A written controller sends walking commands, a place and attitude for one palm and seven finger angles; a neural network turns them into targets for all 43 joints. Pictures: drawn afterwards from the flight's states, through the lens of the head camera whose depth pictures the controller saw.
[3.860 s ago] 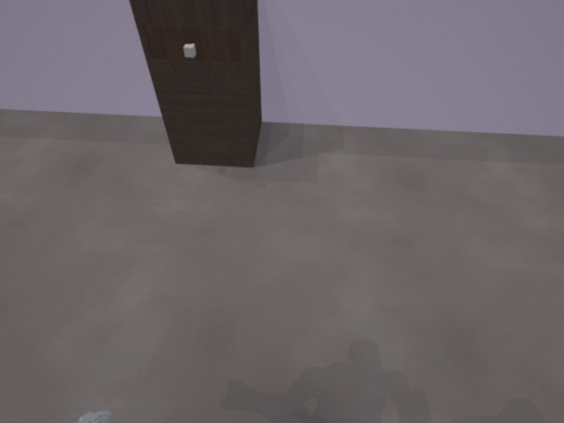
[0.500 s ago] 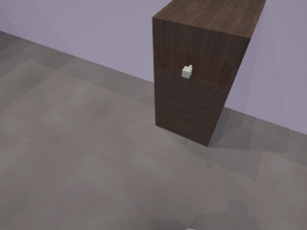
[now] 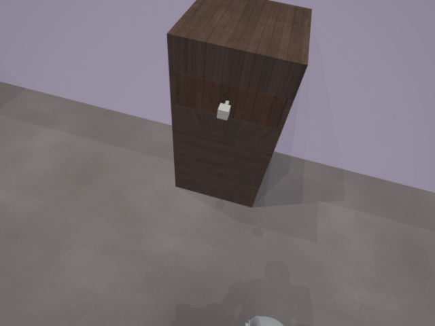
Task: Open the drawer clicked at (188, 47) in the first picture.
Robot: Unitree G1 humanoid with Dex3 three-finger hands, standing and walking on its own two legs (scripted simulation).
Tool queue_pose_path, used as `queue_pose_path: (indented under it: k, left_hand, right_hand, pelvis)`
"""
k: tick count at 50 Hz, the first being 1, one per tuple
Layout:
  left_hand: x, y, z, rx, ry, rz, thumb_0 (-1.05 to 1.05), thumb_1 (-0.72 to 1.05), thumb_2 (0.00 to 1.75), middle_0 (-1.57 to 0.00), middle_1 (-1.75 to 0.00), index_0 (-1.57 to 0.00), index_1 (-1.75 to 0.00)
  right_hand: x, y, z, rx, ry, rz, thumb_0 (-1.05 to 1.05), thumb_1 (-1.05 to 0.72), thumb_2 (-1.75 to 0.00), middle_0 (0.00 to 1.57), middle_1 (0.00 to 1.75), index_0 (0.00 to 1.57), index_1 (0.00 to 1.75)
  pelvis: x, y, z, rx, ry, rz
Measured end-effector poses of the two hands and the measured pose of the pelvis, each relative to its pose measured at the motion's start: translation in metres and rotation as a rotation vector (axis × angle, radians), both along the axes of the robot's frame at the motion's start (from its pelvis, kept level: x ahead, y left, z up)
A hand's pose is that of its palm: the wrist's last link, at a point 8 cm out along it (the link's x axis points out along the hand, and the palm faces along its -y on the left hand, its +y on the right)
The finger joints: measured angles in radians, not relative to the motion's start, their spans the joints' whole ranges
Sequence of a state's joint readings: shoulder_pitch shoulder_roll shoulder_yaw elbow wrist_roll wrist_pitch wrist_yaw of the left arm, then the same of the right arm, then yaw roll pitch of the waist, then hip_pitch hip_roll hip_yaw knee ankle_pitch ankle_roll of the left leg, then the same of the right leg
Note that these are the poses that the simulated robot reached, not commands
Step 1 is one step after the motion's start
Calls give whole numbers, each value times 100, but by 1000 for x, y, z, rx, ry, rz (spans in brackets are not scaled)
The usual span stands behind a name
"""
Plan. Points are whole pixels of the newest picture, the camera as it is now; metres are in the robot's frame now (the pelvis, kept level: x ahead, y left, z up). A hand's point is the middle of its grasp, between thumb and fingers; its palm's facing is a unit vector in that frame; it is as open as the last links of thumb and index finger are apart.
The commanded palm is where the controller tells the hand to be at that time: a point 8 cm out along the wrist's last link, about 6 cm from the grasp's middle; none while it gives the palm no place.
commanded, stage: turn to face it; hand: left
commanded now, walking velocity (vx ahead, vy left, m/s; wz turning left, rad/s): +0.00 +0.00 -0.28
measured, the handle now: (225, 108) +0.80 +0.03 -0.12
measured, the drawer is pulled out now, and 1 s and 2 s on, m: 0.00 0.00 0.00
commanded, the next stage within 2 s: take the last steps up to it in 0.10 s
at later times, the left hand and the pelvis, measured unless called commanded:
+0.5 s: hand out of the picture +0.12 +0.15 -0.17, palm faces -0.10 -0.97 -0.21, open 7.2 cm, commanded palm none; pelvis +0.03 -0.03 +0.00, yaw -7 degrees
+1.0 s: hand (177, 271) +0.26 +0.10 -0.18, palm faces -0.16 -0.96 -0.23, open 7.3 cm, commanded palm none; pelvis +0.16 -0.07 -0.02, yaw -11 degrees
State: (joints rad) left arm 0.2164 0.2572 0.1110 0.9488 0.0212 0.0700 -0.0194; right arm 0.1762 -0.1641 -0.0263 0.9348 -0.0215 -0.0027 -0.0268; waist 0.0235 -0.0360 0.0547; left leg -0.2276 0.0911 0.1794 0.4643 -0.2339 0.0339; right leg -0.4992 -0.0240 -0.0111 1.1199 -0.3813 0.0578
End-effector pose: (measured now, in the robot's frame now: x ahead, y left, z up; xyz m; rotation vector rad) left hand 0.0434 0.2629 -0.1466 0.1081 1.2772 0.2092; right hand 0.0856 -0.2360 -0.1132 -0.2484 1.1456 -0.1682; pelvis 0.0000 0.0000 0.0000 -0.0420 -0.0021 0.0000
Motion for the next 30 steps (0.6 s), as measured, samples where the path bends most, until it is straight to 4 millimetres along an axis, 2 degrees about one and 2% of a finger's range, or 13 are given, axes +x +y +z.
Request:
queue_pose_path:
  k: [3, 6, 13, 16, 18, 21, 26, 30]
  left_hand:
    - [16, 1, 3, 11, 7, -47, 0, 91, 90, -19, -30, -20, -30]
    - [36, -7, 5, 20, 6, -102, 0, 91, 90, -19, -30, -20, -30]
    - [86, -49, 9, 49, -86, -234, 0, 91, 90, -19, -30, -20, -30]
    - [92, -67, 15, 45, -123, -251, 0, 91, 90, -19, -30, -20, -30]
    - [90, -74, 17, 35, -125, -248, 0, 91, 90, -20, -30, -20, -30]
    - [82, -80, 16, 17, -101, -239, 0, 91, 90, -20, -30, -21, -30]
    - [67, -64, 6, 12, -35, -205, -1, 93, 90, -20, -30, -21, -30]
    - [55, -46, -14, -10, 58, -174, -1, 92, 90, -20, -30, -21, -30]
  right_hand:
    - [-20, -1, -3, 10, 34, -55, 0, -91, -90, 20, 30, 20, 30]
    - [-46, -5, -10, 27, 81, -116, 0, -91, -90, 20, 30, 20, 30]
    - [-113, -27, -41, 86, 211, -250, 0, -91, -90, 20, 30, 20, 30]
    - [-130, -34, -48, 95, 272, -269, 0, -91, -90, 20, 30, 20, 30]
    - [-131, -36, -46, 101, 283, -272, 0, -91, -90, 20, 30, 19, 30]
    - [-122, -36, -40, 107, 255, -268, 1, -91, -90, 19, 30, 19, 30]
    - [-87, -30, -33, 103, 188, -249, 1, -91, -90, 19, 30, 19, 30]
    - [-52, -20, -36, 78, 120, -230, 0, -91, -90, 19, 30, 19, 30]
  pelvis:
    - [3, 1, 1, -1, 5, -29]
    - [4, -1, 1, 1, 6, -57]
    - [5, -23, -13, 39, 5, -113]
    - [7, -28, -13, 23, -3, -110]
    - [10, -30, -10, 27, -6, -117]
    - [18, -32, -6, 33, -10, -122]
    - [35, -29, -5, 30, -14, -131]
    - [57, -17, -16, 13, -17, -139]
